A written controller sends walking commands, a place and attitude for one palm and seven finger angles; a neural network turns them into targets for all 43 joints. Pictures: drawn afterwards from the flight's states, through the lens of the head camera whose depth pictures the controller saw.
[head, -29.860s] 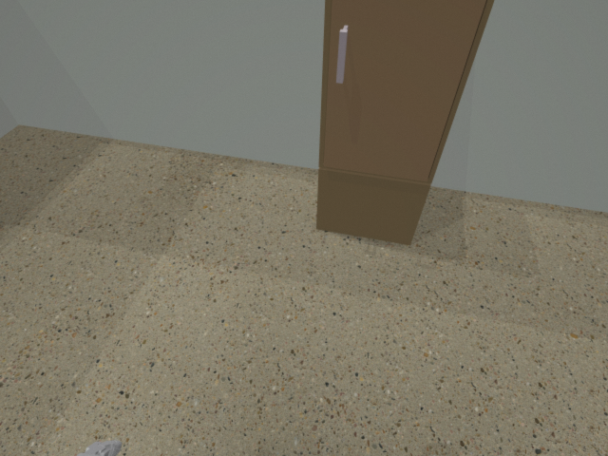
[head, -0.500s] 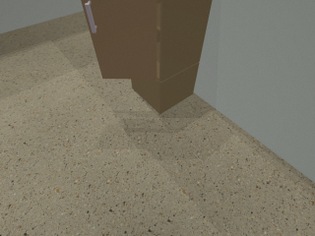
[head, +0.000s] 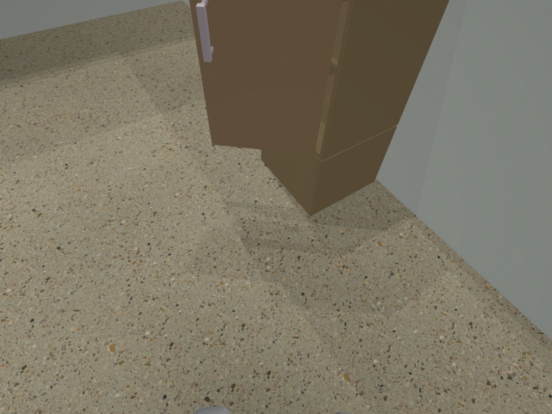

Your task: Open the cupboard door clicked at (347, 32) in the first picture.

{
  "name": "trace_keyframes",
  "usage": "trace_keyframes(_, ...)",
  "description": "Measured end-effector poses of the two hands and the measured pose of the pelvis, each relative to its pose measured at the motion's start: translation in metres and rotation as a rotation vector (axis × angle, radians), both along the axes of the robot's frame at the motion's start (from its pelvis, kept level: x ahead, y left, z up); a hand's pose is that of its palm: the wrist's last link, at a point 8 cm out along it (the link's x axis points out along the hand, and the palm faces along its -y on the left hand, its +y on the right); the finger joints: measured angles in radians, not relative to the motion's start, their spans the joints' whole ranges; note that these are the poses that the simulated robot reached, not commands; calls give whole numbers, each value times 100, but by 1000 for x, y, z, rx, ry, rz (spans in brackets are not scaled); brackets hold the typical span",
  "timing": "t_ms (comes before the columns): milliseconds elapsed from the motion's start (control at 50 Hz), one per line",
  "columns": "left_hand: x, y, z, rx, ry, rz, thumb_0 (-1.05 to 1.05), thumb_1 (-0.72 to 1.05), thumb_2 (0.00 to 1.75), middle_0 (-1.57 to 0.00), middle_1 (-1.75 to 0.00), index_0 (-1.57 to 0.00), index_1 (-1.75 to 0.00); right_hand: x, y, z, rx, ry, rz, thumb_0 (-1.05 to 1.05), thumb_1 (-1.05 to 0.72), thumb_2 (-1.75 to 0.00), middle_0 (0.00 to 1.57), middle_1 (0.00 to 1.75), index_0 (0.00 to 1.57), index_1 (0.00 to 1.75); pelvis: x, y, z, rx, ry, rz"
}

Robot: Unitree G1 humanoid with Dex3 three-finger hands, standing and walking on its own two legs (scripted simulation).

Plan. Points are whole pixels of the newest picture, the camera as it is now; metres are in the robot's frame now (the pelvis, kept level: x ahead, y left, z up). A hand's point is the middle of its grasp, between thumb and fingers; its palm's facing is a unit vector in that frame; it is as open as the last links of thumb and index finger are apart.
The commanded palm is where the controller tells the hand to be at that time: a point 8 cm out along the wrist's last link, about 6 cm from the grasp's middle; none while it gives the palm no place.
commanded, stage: take the last steps up to it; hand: left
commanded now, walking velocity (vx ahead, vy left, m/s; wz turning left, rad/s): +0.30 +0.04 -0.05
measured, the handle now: (206, 30) +0.95 +0.27 +0.05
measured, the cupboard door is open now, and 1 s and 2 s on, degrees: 51 51 51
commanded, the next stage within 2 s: come to a stop and stand still in 0.76 s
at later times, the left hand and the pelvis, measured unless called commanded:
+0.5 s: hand (178, 359) +0.21 +0.19 -0.15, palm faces +0.05 -0.98 -0.20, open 7.2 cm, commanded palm none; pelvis +0.20 +0.00 +0.02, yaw -1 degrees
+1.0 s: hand (186, 235) +0.46 +0.24 -0.16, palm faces -0.02 -0.98 -0.21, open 7.3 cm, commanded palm none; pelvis +0.37 +0.05 +0.01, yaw -2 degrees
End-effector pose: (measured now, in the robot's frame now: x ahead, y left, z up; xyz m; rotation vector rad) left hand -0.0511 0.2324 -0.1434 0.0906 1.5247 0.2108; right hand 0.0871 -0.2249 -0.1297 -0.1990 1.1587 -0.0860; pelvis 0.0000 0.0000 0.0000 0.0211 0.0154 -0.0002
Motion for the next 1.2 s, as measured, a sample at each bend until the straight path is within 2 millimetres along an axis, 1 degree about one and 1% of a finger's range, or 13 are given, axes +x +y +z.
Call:
trace_keyframes(80,89,9,13,20,-159,-55,1,91,90,-19,-30,-20,-30,-5,-3,3,-7,49,-62,-1,-94,-90,20,29,20,30,27,4,10,6,1,-8)
trace_keyframes(180,196,2,28,39,-344,-129,0,91,90,-19,-30,-20,-30,-15,-13,-8,14,167,-108,-1,-93,-90,20,29,20,30,67,-2,9,19,-14,-14)
trace_keyframes(260,253,-7,26,61,-441,-152,0,91,90,-19,-30,-20,-30,-10,-21,-25,33,257,-131,0,-92,-90,20,29,20,30,102,-11,-3,17,-30,-8)
trace_keyframes(340,265,-14,29,47,-397,-139,0,91,90,-19,-30,-20,-30,25,-22,-14,35,265,-141,0,-92,-90,20,29,19,30,132,-12,7,-2,-22,-8)
trace_keyframes(480,255,0,28,34,-219,-83,-1,94,90,-20,-30,-21,-30,124,-5,6,46,161,-113,1,-91,-90,20,29,19,30,190,-2,21,-3,7,-13)
trace_keyframes(600,245,18,11,-13,-54,-12,0,92,90,-20,-30,-21,-30,227,24,7,27,59,-38,0,-91,-90,20,29,19,30,245,26,11,-20,-6,-15)
trace_keyframes(680,260,36,-8,-41,31,-17,0,91,90,-20,-30,-20,-30,278,42,2,-13,-37,-34,0,-91,-90,20,29,19,30,277,47,-4,-24,-19,-37)
trace_keyframes(720,284,43,-8,-40,19,-33,0,91,90,-19,-30,-20,-30,286,49,6,-19,-42,-49,0,-91,-90,20,29,20,30,290,53,-2,-18,-20,-46)
trace_keyframes(800,353,52,1,-35,-91,-66,0,91,90,-19,-30,-20,-30,287,54,12,-31,-3,-95,-1,-93,-90,20,29,20,30,313,61,9,-17,-12,-51)
trace_keyframes(900,437,58,14,-7,-226,-116,1,93,90,-19,-30,-20,-30,277,53,12,-28,98,-124,-1,-94,-90,20,29,20,30,344,62,16,-17,-5,-53)
trace_keyframes(980,491,56,18,20,-291,-156,1,93,90,-19,-30,-20,-30,267,54,4,-6,193,-153,0,-93,-90,20,29,20,30,367,54,14,-10,-13,-42)
trace_keyframes(1080,531,43,15,41,-310,-204,0,92,90,-19,-30,-20,-30,267,52,-12,34,268,-217,0,-91,-90,20,29,20,30,389,43,5,-2,-11,-53)
trace_keyframes(1200,544,36,12,31,-326,-187,0,91,90,-19,-30,-20,-30,282,46,-10,14,280,-219,0,-91,-90,20,29,20,30,390,44,5,-14,-13,-29)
